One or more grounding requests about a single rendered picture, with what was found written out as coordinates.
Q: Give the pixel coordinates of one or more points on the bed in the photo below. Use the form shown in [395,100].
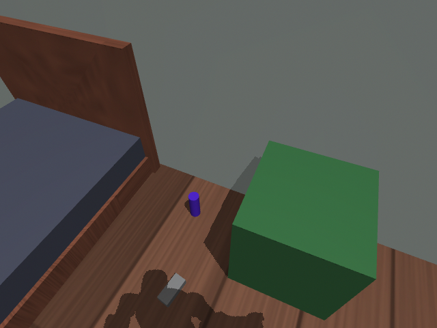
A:
[76,144]

